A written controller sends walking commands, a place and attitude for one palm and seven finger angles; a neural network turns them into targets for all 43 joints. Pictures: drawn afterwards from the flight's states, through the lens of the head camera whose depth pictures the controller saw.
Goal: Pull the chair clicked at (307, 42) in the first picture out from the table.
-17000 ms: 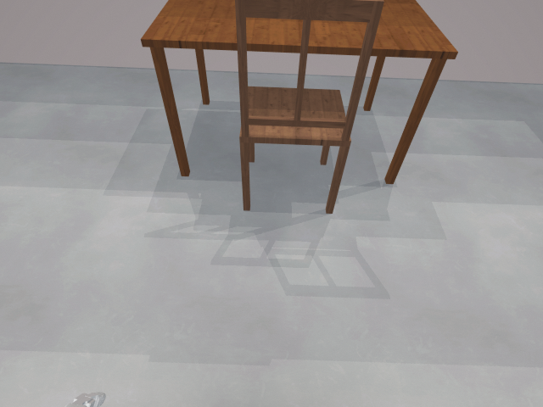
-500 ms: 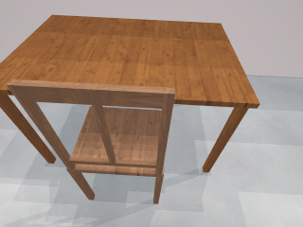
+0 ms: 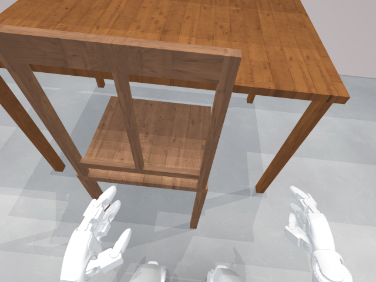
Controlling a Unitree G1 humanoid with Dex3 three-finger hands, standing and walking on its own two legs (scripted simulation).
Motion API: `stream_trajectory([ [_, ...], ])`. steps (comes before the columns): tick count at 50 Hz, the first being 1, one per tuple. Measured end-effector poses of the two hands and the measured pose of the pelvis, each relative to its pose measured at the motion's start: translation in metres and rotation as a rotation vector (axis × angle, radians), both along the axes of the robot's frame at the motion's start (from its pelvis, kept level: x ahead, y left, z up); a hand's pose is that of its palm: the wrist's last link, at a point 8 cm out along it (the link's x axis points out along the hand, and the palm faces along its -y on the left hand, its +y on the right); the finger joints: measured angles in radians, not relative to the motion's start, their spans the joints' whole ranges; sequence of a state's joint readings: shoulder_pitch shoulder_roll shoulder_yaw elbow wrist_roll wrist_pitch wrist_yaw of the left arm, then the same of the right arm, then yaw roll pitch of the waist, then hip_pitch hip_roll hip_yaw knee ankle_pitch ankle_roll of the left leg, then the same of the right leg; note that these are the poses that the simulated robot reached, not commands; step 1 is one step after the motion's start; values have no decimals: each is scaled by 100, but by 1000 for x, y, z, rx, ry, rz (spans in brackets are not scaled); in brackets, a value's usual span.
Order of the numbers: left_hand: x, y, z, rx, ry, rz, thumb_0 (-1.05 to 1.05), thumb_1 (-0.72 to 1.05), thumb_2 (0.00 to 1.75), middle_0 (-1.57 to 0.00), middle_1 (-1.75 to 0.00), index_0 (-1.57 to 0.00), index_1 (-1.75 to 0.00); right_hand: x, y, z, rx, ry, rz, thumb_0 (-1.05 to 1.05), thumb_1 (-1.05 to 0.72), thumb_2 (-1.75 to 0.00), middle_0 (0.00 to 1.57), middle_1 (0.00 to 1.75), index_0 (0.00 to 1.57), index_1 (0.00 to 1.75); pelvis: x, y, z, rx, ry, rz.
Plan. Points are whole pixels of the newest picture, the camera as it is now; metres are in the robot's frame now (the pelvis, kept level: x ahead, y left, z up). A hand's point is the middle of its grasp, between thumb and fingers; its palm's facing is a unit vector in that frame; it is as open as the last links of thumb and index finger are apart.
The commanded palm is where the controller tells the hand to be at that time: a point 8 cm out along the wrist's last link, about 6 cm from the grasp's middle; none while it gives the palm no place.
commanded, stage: raise the hand toward the chair's back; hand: left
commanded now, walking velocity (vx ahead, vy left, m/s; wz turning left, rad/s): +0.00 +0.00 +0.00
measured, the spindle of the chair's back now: (132, 130) +0.45 +0.18 +0.03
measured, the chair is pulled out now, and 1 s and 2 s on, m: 0.00 0.00 0.00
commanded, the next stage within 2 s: aim the fingers beside a spindle in 1.66 s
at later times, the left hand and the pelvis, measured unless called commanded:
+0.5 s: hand (95, 225) +0.21 +0.19 +0.04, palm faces +0.02 -1.00 -0.06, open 13.8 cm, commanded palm +0.18 +0.24 +0.04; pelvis +0.00 +0.01 +0.00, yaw +0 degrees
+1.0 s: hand (76, 212) +0.23 +0.23 +0.05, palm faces +0.01 -1.00 -0.05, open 16.8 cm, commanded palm +0.21 +0.28 +0.06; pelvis +0.00 +0.02 +0.01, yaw +1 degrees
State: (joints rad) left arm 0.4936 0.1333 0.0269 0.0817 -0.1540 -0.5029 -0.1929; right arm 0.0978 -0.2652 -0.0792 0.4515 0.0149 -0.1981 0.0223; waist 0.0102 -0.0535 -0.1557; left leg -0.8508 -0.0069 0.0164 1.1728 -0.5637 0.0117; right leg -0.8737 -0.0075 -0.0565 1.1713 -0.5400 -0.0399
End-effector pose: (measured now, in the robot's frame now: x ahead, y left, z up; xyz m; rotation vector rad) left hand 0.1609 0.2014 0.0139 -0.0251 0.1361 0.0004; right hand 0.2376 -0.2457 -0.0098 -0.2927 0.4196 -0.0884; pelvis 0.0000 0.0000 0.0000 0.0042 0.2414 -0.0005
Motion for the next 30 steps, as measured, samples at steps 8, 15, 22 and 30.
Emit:
stream_trajectory([
  [8,-7,31,27,94,-153,75,2,40,68,-14,-22,-15,-22,-3,48,-54,75,114,109,1,-90,-90,20,30,20,30,-7,-5,-16,-46,46,46],
  [15,27,22,19,47,-15,-70,1,23,61,-13,-19,-13,-20,-56,49,-84,145,282,-11,1,-90,-90,20,30,21,30,-7,-1,-10,-40,56,29],
  [22,29,40,32,77,-40,24,1,7,54,-11,-17,-12,-17,-93,17,-76,82,345,-131,2,-90,-90,20,30,21,30,-1,5,0,-33,53,17],
  [30,32,45,26,69,-51,-18,1,-12,46,-9,-14,-10,-14,-86,-4,-59,-1,296,-159,2,-90,-90,20,30,20,30,-1,11,0,-38,50,17],
])
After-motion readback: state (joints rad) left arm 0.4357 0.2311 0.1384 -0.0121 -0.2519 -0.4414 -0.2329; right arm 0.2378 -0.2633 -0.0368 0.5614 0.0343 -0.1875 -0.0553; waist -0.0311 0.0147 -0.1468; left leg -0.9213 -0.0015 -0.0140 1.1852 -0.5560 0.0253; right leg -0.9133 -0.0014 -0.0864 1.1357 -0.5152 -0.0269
